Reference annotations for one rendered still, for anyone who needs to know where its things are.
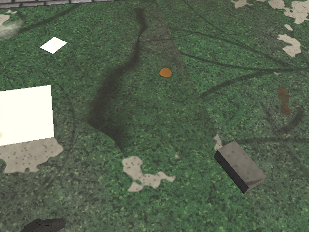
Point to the left robot hand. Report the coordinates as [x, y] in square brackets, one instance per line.
[46, 225]

